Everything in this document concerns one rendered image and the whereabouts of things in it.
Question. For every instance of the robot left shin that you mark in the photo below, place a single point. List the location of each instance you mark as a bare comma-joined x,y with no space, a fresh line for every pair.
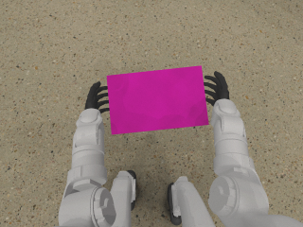
123,173

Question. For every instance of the carton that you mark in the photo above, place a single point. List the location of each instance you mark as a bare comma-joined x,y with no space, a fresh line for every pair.
157,100

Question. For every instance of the robot right hand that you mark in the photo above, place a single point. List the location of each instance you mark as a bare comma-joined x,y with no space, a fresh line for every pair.
221,88

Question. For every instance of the left robot forearm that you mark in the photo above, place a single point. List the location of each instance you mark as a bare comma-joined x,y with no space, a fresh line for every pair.
87,168

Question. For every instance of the robot left upper arm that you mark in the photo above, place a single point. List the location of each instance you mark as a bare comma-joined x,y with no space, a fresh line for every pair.
93,207

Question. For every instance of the robot left hand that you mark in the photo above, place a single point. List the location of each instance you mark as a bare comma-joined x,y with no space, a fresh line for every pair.
92,101

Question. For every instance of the robot right upper arm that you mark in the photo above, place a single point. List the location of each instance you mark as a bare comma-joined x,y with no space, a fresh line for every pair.
242,203

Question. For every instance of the right robot foot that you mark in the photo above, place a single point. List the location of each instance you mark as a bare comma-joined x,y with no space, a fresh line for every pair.
175,220

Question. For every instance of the right robot forearm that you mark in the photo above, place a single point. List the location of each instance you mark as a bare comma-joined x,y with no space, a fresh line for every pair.
230,142

